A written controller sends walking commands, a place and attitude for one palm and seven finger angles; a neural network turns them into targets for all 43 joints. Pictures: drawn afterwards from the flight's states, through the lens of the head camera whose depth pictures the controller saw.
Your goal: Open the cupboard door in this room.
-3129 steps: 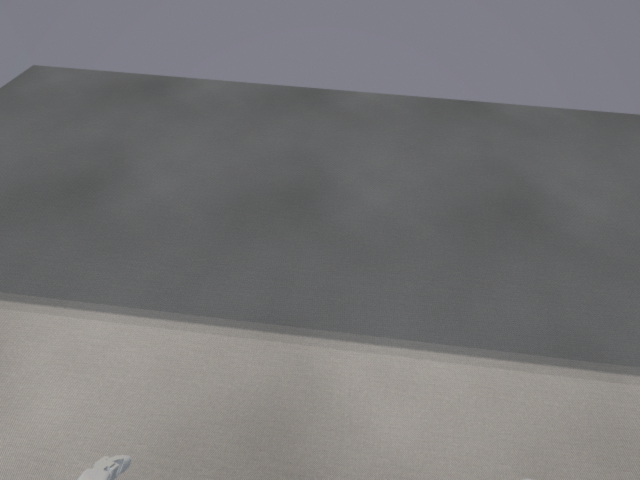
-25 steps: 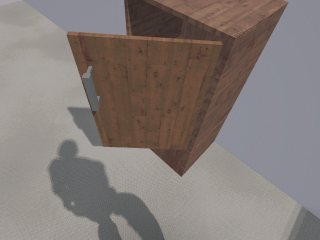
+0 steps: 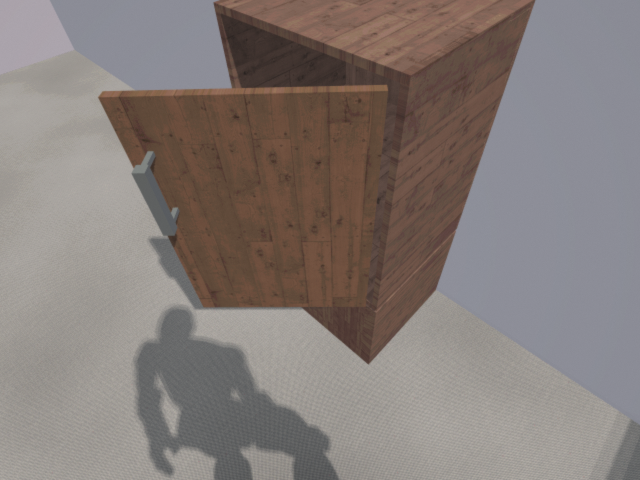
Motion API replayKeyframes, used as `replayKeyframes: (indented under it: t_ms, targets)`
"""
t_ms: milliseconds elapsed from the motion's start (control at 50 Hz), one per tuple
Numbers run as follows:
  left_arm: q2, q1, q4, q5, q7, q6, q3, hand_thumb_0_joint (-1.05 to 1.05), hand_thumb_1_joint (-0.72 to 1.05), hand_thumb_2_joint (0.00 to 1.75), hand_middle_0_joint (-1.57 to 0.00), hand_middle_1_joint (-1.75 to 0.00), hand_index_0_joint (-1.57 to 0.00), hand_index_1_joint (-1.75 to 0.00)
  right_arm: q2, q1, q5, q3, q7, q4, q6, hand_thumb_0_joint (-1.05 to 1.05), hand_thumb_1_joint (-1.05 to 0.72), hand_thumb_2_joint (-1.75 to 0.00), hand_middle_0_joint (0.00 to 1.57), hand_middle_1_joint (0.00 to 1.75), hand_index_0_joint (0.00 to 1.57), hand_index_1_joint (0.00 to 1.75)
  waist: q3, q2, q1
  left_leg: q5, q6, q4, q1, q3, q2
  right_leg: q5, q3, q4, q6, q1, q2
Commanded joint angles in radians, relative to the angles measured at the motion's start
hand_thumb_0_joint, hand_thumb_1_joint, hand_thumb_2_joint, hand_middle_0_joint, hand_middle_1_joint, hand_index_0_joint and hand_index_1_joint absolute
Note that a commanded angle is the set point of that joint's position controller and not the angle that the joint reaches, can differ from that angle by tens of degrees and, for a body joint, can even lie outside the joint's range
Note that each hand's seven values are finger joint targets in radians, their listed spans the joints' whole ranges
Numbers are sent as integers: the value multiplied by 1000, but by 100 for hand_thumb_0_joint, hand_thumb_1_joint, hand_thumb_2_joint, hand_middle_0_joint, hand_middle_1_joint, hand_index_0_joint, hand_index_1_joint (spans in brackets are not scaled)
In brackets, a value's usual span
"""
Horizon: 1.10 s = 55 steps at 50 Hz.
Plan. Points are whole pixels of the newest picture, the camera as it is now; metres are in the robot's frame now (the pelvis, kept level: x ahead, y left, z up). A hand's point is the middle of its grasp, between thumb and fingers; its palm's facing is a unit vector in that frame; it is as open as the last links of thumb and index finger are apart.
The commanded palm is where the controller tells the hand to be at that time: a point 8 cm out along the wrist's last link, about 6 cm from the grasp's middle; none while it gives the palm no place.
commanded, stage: come to a stop and stand still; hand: left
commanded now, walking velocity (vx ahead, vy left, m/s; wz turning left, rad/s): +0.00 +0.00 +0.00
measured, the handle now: (160, 194) +0.55 +0.31 +0.03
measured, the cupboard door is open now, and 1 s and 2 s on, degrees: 43 43 43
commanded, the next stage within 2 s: look again from close up in 0.32 s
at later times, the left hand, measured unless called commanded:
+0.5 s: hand out of the picture +0.02 +0.17 -0.17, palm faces +0.01 -0.98 -0.21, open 7.3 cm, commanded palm none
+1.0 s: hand out of the picture +0.03 +0.18 -0.17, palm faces +0.01 -0.98 -0.21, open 7.4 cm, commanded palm none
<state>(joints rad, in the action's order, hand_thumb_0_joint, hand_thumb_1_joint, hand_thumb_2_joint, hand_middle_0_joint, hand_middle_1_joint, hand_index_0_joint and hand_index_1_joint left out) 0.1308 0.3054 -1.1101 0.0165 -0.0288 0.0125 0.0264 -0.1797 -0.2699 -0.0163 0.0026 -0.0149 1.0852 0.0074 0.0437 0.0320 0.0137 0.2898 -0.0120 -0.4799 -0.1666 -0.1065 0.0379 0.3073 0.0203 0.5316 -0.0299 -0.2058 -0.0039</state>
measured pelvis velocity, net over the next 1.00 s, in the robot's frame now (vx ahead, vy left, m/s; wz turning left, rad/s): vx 0.02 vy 0.00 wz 0.00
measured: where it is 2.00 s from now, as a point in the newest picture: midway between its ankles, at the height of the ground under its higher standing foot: outside the picture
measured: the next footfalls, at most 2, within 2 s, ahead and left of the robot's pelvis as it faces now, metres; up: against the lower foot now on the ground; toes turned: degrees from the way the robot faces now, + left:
right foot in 1.78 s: +0.03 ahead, -0.02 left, +0.00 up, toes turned +3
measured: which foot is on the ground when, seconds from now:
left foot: down 0.00-1.00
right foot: down 0.00-1.00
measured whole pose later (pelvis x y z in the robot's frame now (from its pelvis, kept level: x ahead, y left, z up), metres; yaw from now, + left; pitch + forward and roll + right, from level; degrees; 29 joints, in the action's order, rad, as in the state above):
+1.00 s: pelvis +0.02 +0.00 +0.00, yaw +0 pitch -1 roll +1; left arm 0.16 0.26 -1.12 0.02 -0.03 0.02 0.00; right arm -0.14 -0.26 -0.02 0.00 -0.03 1.15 0.03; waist 0.04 0.00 0.00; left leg 0.29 -0.01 -0.42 -0.12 -0.11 0.03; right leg 0.30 0.02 0.47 -0.03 -0.16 0.00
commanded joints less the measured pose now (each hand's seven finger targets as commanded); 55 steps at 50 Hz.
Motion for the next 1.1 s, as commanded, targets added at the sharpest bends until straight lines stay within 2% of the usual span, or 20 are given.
replayKeyframes:
  t_ms: [0,120,200,220,440,560,600,680,760,820,900,940,1000,1040,1080]
  targets:
    - [140,30,41,-6,-9,30,-33,0,90,90,-20,-30,-20,-30,-47,-70,5,6,-9,-4,13,0,-90,-90,20,30,20,30,5,-70,7,-77,28,62,28,60,49,-207,-148,-168,-27,-46,120]
    - [136,43,23,-6,-11,31,-35,0,90,90,-20,-30,-20,-30,-45,-71,7,5,-15,19,16,0,-90,-90,20,30,20,30,-1,-54,-2,-119,21,65,18,59,57,-325,-129,-154,-23,5,121]
    - [127,45,16,-6,-12,28,-35,0,90,90,-20,-30,-20,-30,-34,-69,6,4,-17,31,15,0,-90,-90,20,30,20,30,31,-56,-8,-113,20,80,10,59,61,-296,-121,-167,-22,-6,115]
    - [126,45,15,-7,-12,27,-35,0,90,90,-20,-30,-20,-30,-37,-72,6,4,-18,33,13,0,-90,-90,20,30,20,30,32,-37,-6,-110,18,80,8,60,62,-282,-122,-168,-22,-9,116]
    - [127,35,21,-6,-13,25,-41,0,90,90,-20,-30,-20,-30,-39,-82,4,6,-22,43,20,0,-90,-90,20,30,20,30,3,-42,-11,-185,24,95,19,71,76,-353,-92,-138,-19,32,108]
    - [128,28,26,-6,-13,23,-45,0,90,90,-20,-30,-20,-30,-46,-76,3,6,-25,44,25,0,-90,-90,20,30,20,30,1,-16,-15,-241,29,104,36,75,84,-364,-79,-122,-19,31,106]
    - [129,25,26,-4,-13,23,-45,0,90,90,-20,-30,-20,-30,-45,-74,3,7,-25,44,25,0,-90,-90,20,30,20,30,6,-34,-15,-254,32,107,40,76,86,-373,-74,-121,-18,30,105]
    - [133,16,27,-5,-12,21,-47,0,90,90,-20,-30,-20,-30,-55,-74,3,7,-26,45,26,0,-90,-90,20,30,20,30,2,-14,-13,-251,33,114,45,79,88,-341,-76,-118,-19,27,105]
    - [132,15,26,-4,-12,19,-47,0,90,90,-20,-30,-20,-30,-57,-66,2,7,-25,44,25,0,-90,-90,20,30,20,30,18,-33,-15,-226,35,123,38,82,87,-316,-77,-125,-17,19,106]
    - [132,15,25,-4,-12,19,-47,0,90,90,-20,-30,-20,-30,-58,-63,2,8,-25,44,25,0,-90,-90,20,30,20,30,16,-23,-15,-229,36,124,43,84,86,-316,-81,-125,-17,16,105]
    - [135,14,25,-3,-12,21,-49,0,90,90,-20,-30,-20,-30,-59,-61,2,11,-25,41,27,0,-90,-90,20,30,20,30,-5,-43,-14,-255,37,118,59,80,87,-358,-79,-122,-18,28,108]
    - [141,13,25,-4,-12,22,-51,0,90,90,-20,-30,-20,-30,-67,-61,2,12,-26,42,28,0,-90,-90,20,30,20,30,-19,-21,-14,-266,35,115,64,79,87,-366,-80,-118,-19,35,111]
    - [140,11,25,-3,-12,22,-51,0,90,90,-20,-30,-20,-30,-63,-55,3,12,-26,42,27,0,-90,-90,20,30,20,30,2,-37,-15,-264,37,119,58,80,87,-369,-79,-123,-18,29,109]
    - [140,12,21,-3,-12,21,-50,0,90,90,-20,-30,-20,-30,-67,-53,2,13,-26,42,26,0,-90,-90,20,30,20,30,3,-24,-14,-254,36,120,59,81,88,-357,-85,-124,-20,21,111]
    - [168,2,33,-3,-12,26,-60,0,90,90,-20,-30,-20,-30,-90,-46,3,18,-25,33,26,0,-90,-90,20,30,20,30,-7,-11,-19,-265,34,109,49,79,83,-400,-99,-121,-31,38,128]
